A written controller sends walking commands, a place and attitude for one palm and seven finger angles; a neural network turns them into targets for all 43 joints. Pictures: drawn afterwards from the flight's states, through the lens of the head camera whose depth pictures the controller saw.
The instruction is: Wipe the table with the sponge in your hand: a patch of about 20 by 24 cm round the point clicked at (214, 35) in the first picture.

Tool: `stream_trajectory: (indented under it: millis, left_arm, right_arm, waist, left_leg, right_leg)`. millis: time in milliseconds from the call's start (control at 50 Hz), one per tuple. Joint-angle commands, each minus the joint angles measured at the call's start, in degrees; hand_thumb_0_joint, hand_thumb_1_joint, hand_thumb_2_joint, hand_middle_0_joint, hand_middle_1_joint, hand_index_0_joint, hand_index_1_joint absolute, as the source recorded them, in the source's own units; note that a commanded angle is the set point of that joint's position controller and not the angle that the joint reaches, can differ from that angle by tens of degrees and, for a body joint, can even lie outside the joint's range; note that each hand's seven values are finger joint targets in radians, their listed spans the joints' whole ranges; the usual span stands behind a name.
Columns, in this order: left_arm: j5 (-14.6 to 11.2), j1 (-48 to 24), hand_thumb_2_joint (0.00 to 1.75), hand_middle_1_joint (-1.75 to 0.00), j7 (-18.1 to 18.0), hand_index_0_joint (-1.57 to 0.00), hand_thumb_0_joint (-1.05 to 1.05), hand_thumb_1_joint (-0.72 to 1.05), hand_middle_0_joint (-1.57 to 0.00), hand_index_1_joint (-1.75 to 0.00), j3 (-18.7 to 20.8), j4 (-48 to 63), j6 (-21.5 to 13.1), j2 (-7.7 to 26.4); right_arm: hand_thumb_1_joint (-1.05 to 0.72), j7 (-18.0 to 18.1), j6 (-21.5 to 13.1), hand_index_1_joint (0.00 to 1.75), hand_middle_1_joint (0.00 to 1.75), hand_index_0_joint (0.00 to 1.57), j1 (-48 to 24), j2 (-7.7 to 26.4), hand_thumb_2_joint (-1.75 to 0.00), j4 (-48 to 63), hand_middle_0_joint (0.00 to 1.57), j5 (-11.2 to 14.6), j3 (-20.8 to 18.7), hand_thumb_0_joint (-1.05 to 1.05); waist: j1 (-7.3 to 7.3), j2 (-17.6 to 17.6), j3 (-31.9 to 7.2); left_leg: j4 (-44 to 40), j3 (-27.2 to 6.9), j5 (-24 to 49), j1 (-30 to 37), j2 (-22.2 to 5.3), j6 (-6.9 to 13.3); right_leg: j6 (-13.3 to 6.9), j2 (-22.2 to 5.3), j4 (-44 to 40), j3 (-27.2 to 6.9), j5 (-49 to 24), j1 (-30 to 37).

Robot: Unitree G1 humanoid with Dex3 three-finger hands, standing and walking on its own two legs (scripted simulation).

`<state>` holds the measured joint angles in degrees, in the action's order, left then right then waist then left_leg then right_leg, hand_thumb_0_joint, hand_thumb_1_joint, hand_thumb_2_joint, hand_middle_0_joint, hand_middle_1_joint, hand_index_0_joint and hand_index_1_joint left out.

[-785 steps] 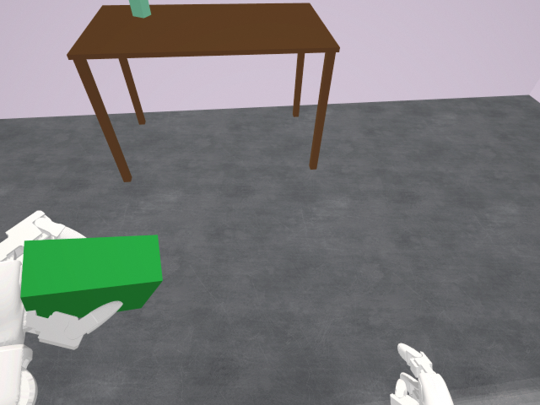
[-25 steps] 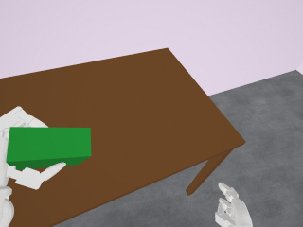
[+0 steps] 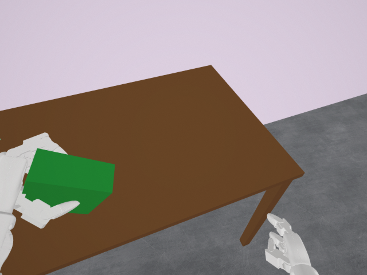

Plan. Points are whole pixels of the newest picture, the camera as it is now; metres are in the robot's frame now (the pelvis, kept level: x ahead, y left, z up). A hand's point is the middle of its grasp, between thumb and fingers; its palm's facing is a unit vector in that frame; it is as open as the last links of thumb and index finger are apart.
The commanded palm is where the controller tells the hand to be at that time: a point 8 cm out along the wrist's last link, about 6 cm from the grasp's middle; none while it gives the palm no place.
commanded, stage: turn the palm down, sponge in hand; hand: left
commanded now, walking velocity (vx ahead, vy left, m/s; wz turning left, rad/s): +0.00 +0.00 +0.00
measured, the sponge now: (78, 187) +0.23 +0.22 +0.13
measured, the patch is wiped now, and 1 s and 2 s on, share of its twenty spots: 0.00 0.00 0.00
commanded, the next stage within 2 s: move the sponge above the wiping area in 1.90 s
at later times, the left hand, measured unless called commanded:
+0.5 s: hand (63, 181) +0.22 +0.23 +0.15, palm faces +0.25 -0.51 -0.82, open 9.6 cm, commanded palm +0.18 +0.26 +0.18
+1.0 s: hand (46, 184) +0.23 +0.27 +0.13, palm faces +0.18 -0.28 -0.94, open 9.6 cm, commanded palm +0.19 +0.27 +0.18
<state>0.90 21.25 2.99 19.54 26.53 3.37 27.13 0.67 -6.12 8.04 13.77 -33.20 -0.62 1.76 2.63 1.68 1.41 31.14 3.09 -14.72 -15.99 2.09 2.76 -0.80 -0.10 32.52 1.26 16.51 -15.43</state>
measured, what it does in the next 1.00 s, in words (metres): stands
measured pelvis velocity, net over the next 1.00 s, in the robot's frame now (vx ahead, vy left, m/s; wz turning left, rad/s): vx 0.01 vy -0.02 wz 0.01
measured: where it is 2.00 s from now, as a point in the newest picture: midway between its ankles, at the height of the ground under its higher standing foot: outside the picture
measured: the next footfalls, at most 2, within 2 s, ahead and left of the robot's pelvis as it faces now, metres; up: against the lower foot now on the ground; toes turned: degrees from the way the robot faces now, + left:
none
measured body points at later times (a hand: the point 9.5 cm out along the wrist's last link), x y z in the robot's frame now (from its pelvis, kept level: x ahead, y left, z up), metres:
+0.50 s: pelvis +0.00 -0.06 -0.01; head +0.01 -0.09 +0.44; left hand +0.21 +0.25 +0.20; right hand +0.20 -0.29 -0.11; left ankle +0.02 +0.09 -0.73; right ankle +0.01 -0.11 -0.73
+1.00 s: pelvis +0.01 -0.02 +0.00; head +0.01 -0.07 +0.45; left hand +0.21 +0.28 +0.18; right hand +0.24 -0.23 -0.09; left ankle +0.02 +0.09 -0.73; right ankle +0.01 -0.11 -0.73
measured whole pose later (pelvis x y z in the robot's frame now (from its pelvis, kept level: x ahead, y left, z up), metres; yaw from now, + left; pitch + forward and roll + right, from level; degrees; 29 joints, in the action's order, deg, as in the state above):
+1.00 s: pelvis +0.01 -0.02 +0.00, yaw +1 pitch +0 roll +0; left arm 31.3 15.7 -1.7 8.8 19.4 17.3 32.8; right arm 6.5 -0.1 5.6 14.3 -33.3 2.8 2.5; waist 5.4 5.8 -1.3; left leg 33.4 1.6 -16.4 -17.1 0.6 1.0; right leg -2.7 1.5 33.9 2.6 18.2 -15.9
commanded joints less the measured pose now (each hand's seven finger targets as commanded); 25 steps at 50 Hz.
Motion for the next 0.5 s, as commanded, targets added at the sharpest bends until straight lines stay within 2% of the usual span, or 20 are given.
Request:
stream_trajectory:
  millis: [0,20,40,80,100,140,160,180,200,240,260,280,300,340,360,380,400,420,460,480]
  left_arm:
    - [2.5,-16.6,1.30,-1.60,-7.4,-1.20,0.00,0.10,-1.20,-1.60,13.8,12.4,-10.2,16.3]
    - [3.2,-13.3,1.30,-1.60,-8.2,-1.20,0.00,0.10,-1.20,-1.60,14.3,7.6,-10.3,16.1]
    - [4.0,-14.7,1.30,-1.60,-8.2,-1.20,0.00,0.10,-1.20,-1.60,11.8,7.0,-10.0,14.8]
    - [5.8,-18.3,1.30,-1.60,-7.7,-1.20,0.00,0.10,-1.20,-1.60,11.7,3.5,-7.5,18.1]
    - [5.8,-18.7,1.30,-1.60,-6.5,-1.20,0.00,0.10,-1.20,-1.60,9.3,1.8,-6.3,16.3]
    - [6.5,-18.1,1.30,-1.60,-3.8,-1.20,0.00,0.10,-1.20,-1.60,7.8,-0.6,-3.7,18.0]
    - [7.1,-19.2,1.30,-1.60,-2.5,-1.20,0.00,0.10,-1.20,-1.60,6.4,0.2,-2.9,18.0]
    - [7.9,-20.1,1.30,-1.60,-1.7,-1.20,0.00,0.10,-1.20,-1.60,6.8,0.2,-2.3,19.5]
    - [8.4,-20.9,1.30,-1.60,-1.0,-1.20,0.00,0.10,-1.20,-1.60,5.1,0.4,-2.6,18.3]
    - [9.4,-19.2,1.30,-1.60,-0.4,-1.20,0.00,0.10,-1.20,-1.60,6.5,1.6,-4.3,19.8]
    - [9.4,-17.4,1.30,-1.60,-0.5,-1.20,0.00,0.10,-1.20,-1.60,8.5,2.2,-5.1,21.1]
    - [9.7,-16.3,1.30,-1.60,-1.1,-1.20,0.00,0.10,-1.20,-1.60,11.6,2.2,-5.6,24.2]
    - [9.8,-16.3,1.30,-1.60,-1.6,-1.20,0.00,0.10,-1.20,-1.60,10.2,2.9,-6.2,21.7]
    - [9.8,-12.5,1.30,-1.60,-2.9,-1.20,0.00,0.10,-1.20,-1.60,12.9,1.3,-6.6,22.8]
    - [9.9,-11.1,1.30,-1.60,-3.4,-1.20,0.00,0.10,-1.20,-1.60,13.9,1.1,-6.3,23.7]
    - [10.6,-10.1,1.30,-1.60,-4.5,-1.20,0.00,0.10,-1.20,-1.60,15.8,0.4,-5.5,25.6]
    - [10.8,-9.8,1.30,-1.60,-5.0,-1.20,0.00,0.10,-1.20,-1.60,12.8,0.4,-4.7,22.2]
    - [11.1,-8.4,1.30,-1.60,-5.6,-1.20,0.00,0.10,-1.20,-1.60,13.9,0.1,-4.0,23.4]
    - [12.2,-6.3,1.30,-1.60,-5.6,-1.20,0.00,0.10,-1.20,-1.60,12.4,0.5,-1.9,23.1]
    - [13.2,-6.8,1.30,-1.60,-5.9,-1.20,0.00,0.10,-1.20,-1.60,13.4,-0.5,-1.0,24.6]
  right_arm:
    - [-0.90,2.3,-2.7,0.30,0.30,0.20,-7.4,5.9,-0.90,8.0,0.20,-0.5,-2.7,0.00]
    - [-0.90,2.7,-2.7,0.30,0.30,0.20,-5.9,6.3,-0.90,6.7,0.20,-0.4,-3.2,0.00]
    - [-0.90,3.0,-2.4,0.30,0.30,0.20,-6.0,6.5,-0.90,6.5,0.20,-0.3,-3.1,0.00]
    - [-0.90,3.7,-2.0,0.30,0.30,0.20,-6.1,6.9,-0.90,6.1,0.20,0.4,-2.7,0.00]
    - [-0.90,4.1,-1.9,0.30,0.30,0.20,-6.2,6.8,-0.90,6.5,0.20,0.4,-2.6,0.00]
    - [-0.90,5.4,-1.3,0.30,0.30,0.20,-6.3,7.3,-0.90,6.8,0.20,0.9,-2.6,0.00]
    - [-0.90,5.9,-1.0,0.30,0.30,0.20,-6.9,7.2,-0.90,7.5,0.20,1.0,-2.4,0.00]
    - [-0.90,6.0,-1.3,0.30,0.30,0.20,-8.2,6.7,-0.90,7.9,0.20,1.7,-1.9,0.00]
    - [-0.90,6.3,-1.2,0.30,0.30,0.20,-8.1,6.5,-0.90,7.9,0.20,1.5,-1.9,0.00]
    - [-0.90,6.6,-1.3,0.30,0.30,0.20,-7.4,6.7,-0.90,8.0,0.20,1.2,-2.5,0.00]
    - [-0.90,6.7,-1.3,0.30,0.30,0.20,-7.0,6.6,-0.90,8.1,0.20,0.9,-2.9,0.00]
    - [-0.90,6.5,-1.7,0.30,0.30,0.20,-8.1,6.3,-0.90,8.2,0.20,1.4,-2.6,0.00]
    - [-0.90,6.2,-1.6,0.30,0.30,0.20,-7.8,5.8,-0.90,8.3,0.20,1.1,-2.7,0.00]
    - [-0.90,6.0,-1.4,0.30,0.30,0.20,-5.9,6.3,-0.90,8.1,0.20,1.0,-3.5,0.00]
    - [-0.90,5.8,-1.1,0.30,0.30,0.20,-5.4,6.6,-0.90,8.1,0.20,1.2,-3.8,0.00]
    - [-0.90,5.6,-1.1,0.30,0.30,0.20,-6.4,6.4,-0.90,8.1,0.20,1.6,-3.6,0.00]
    - [-0.90,5.4,-0.7,0.30,0.30,0.20,-5.8,6.3,-0.90,8.5,0.20,1.7,-3.6,0.00]
    - [-0.90,5.3,-0.4,0.30,0.30,0.20,-4.5,6.9,-0.90,8.4,0.20,1.8,-4.0,0.00]
    - [-0.90,5.5,0.3,0.30,0.30,0.20,-3.8,7.5,-0.90,9.1,0.20,2.0,-4.2,0.00]
    - [-0.90,5.6,0.4,0.30,0.30,0.20,-5.3,7.2,-0.90,9.0,0.20,2.4,-3.8,0.00]
  waist:
    - [1.12,3.6,-10.8]
    - [0.63,3.7,-9.9]
    - [0.04,4.8,-10.3]
    - [-0.45,6.4,-9.1]
    - [-0.45,5.3,-9.0]
    - [-0.29,3.4,-8.7]
    - [-0.04,3.4,-8.9]
    - [0.13,3.6,-7.7]
    - [0.04,2.7,-7.1]
    - [0.79,0.5,-8.7]
    - [1.46,-0.9,-10.0]
    - [2.50,-0.3,-9.0]
    - [2.44,-0.2,-10.0]
    - [2.91,-1.6,-10.3]
    - [3.31,-2.1,-11.1]
    - [4.11,-0.1,-10.3]
    - [3.54,0.2,-10.7]
    - [3.57,-0.1,-11.5]
    - [3.32,-1.5,-11.9]
    - [3.58,-2.2,-10.7]
  left_leg:
    - [-3.1,-5.2,1.1,4.4,-2.0,-2.3]
    - [-2.3,-5.0,0.4,3.7,-2.2,-2.4]
    - [-1.4,-4.6,0.1,3.4,-1.7,-2.0]
    - [-0.6,-3.9,-2.8,2.1,-1.3,-1.5]
    - [-0.4,-3.6,-2.2,1.4,-1.2,-1.3]
    - [0.5,-2.9,-1.5,0.8,-1.1,-1.0]
    - [0.9,-2.6,-0.7,0.8,-1.0,-0.9]
    - [1.2,-2.3,-1.0,0.9,-0.9,-1.0]
    - [1.7,-2.5,-0.5,0.4,-1.1,-1.0]
    - [2.7,-2.8,1.5,0.3,-1.2,-1.0]
    - [3.5,-2.9,2.9,-0.2,-1.4,-1.0]
    - [4.3,-3.0,3.3,-0.8,-1.3,-1.3]
    - [5.0,-3.0,3.9,-1.7,-1.4,-1.5]
    - [5.9,-3.3,4.8,-2.7,-1.8,-1.6]
    - [6.4,-3.6,5.2,-3.8,-1.8,-1.7]
    - [6.8,-3.4,5.6,-4.3,-1.6,-1.9]
    - [7.0,-3.5,5.7,-5.1,-1.8,-2.0]
    - [7.0,-3.7,5.9,-5.3,-2.0,-2.1]
    - [7.1,-3.6,6.4,-5.8,-2.0,-1.9]
    - [7.3,-3.5,6.5,-6.1,-1.7,-1.8]
  right_leg:
    - [-0.9,2.0,-2.6,2.2,-1.9,-4.7]
    - [-0.8,1.9,-2.3,2.2,-1.3,-5.7]
    - [-0.6,1.4,-2.5,1.7,-1.1,-6.3]
    - [-0.7,0.9,-3.6,0.1,1.5,-7.1]
    - [-0.6,0.3,-4.3,-0.2,1.4,-5.8]
    - [-0.2,-0.5,-5.9,-1.9,2.8,-4.8]
    - [-0.1,-1.0,-6.3,-2.7,3.0,-4.1]
    - [-0.3,-0.9,-7.3,-4.1,5.0,-4.4]
    - [-0.2,-1.5,-7.7,-4.8,5.2,-4.0]
    - [0.1,-1.8,-7.7,-5.6,4.4,-2.8]
    - [0.2,-2.3,-7.4,-6.7,3.1,-1.5]
    - [-0.2,-2.3,-7.9,-8.5,3.6,-1.1]
    - [0.0,-3.1,-7.3,-8.6,2.3,-0.2]
    - [0.4,-3.7,-6.6,-9.6,-1.0,0.3]
    - [0.7,-4.2,-5.7,-10.4,-3.5,1.2]
    - [0.3,-4.3,-5.6,-12.0,-4.7,1.5]
    - [0.6,-5.1,-4.7,-11.7,-7.6,2.0]
    - [0.7,-5.0,-4.0,-11.9,-9.8,2.3]
    - [1.3,-5.1,-2.7,-11.4,-13.5,2.3]
    - [0.9,-4.7,-2.9,-12.2,-13.8,2.0]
